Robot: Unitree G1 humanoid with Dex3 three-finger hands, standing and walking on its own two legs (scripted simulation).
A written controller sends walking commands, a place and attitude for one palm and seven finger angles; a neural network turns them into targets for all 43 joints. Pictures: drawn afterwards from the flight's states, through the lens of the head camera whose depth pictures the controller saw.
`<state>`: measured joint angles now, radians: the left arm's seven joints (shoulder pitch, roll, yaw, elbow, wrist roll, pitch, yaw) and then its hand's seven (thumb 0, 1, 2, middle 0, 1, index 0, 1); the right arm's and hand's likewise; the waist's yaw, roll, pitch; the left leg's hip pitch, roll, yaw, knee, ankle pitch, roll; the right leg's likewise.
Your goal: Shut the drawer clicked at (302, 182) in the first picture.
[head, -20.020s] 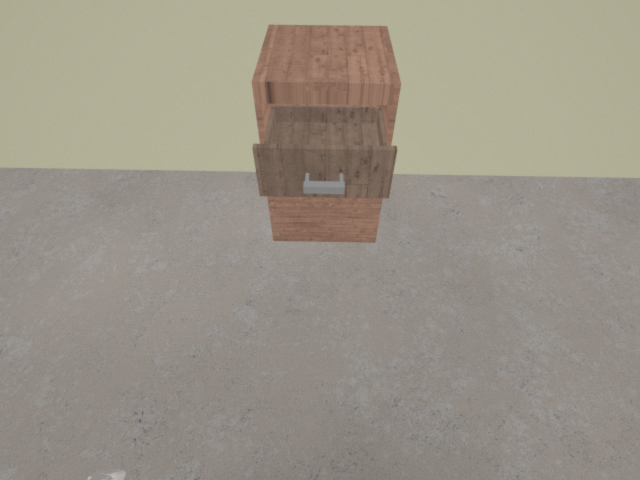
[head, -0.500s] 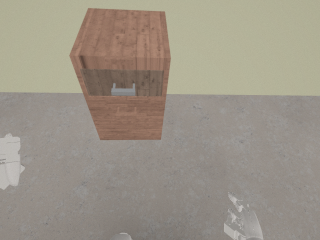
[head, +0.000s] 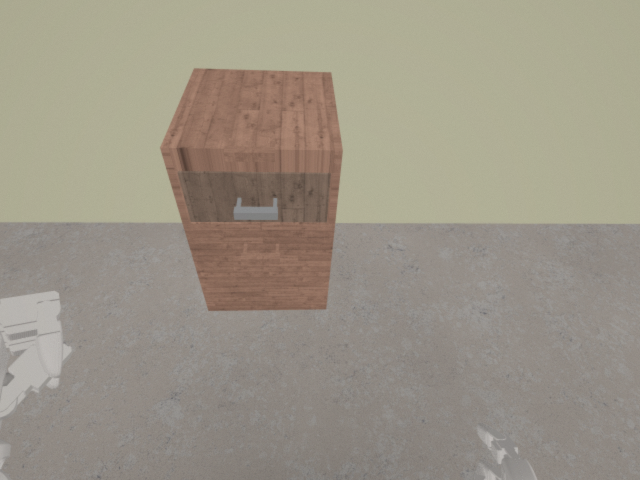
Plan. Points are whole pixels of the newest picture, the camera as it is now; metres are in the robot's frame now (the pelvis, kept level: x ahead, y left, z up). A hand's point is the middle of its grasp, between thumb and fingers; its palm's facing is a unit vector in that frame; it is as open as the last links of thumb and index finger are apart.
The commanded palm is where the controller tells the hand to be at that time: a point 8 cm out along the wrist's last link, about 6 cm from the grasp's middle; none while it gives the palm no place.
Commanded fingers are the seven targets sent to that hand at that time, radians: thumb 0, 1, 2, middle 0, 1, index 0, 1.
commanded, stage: stop stepping back and stand still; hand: left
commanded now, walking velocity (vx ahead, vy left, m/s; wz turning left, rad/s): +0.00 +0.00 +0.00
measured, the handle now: (256, 207) +0.80 +0.20 -0.22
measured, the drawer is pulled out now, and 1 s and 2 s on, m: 0.00 0.00 0.00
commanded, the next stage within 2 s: let the arm hang, fingers relaxed in 0.56 s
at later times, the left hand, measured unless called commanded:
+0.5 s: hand (81, 302) +0.24 +0.25 +0.16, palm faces +0.32 -0.83 -0.46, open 3.2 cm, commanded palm +0.18 +0.29 +0.18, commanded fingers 0.00 0.90 0.90 -1.40 -1.60 -1.40 -1.60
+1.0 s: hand out of the picture +0.07 +0.22 -0.17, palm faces +0.01 -0.98 -0.21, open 3.3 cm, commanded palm none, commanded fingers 0.00 0.90 0.90 -0.68 -0.82 -0.68 -0.82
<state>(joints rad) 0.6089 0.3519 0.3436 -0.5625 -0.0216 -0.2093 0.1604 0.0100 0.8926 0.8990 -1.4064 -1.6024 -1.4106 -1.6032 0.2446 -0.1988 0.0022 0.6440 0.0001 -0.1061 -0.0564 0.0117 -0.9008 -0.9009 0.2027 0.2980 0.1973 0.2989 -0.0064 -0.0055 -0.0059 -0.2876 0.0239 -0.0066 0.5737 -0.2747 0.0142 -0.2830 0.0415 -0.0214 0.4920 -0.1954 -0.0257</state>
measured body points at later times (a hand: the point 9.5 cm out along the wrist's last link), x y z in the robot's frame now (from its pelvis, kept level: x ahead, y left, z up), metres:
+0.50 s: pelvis +0.04 +0.01 +0.01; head +0.07 +0.02 +0.46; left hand +0.21 +0.29 +0.19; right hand +0.22 -0.22 -0.07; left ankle +0.02 +0.12 -0.73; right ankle +0.04 -0.11 -0.73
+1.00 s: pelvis +0.03 +0.02 +0.01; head +0.05 +0.05 +0.45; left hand +0.07 +0.27 -0.15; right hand +0.07 -0.22 -0.13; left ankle +0.02 +0.12 -0.73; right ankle +0.04 -0.11 -0.73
